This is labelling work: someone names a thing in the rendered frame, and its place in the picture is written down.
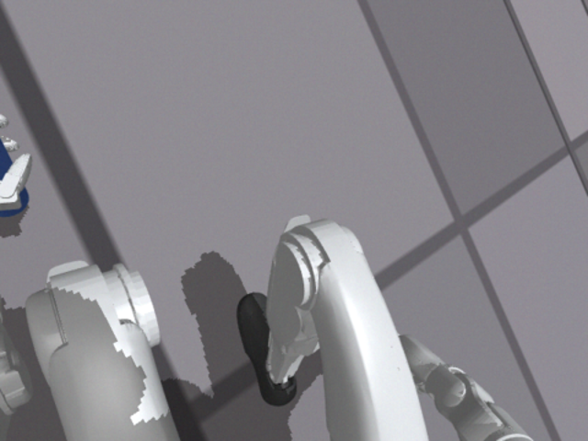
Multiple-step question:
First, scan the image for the right robot arm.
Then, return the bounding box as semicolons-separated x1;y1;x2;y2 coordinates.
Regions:
424;364;534;441

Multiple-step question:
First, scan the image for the left robot arm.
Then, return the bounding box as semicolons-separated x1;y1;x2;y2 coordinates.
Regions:
0;295;33;441

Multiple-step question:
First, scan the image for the right robot foot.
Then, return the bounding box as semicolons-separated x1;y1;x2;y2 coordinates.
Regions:
237;292;297;406

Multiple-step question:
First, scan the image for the right robot hand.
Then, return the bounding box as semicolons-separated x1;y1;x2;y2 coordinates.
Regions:
398;334;446;398

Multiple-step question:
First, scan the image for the left robot hand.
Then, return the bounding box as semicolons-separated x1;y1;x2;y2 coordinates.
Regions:
0;114;32;210

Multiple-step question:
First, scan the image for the bottle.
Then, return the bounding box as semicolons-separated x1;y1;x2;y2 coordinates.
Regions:
0;139;29;217

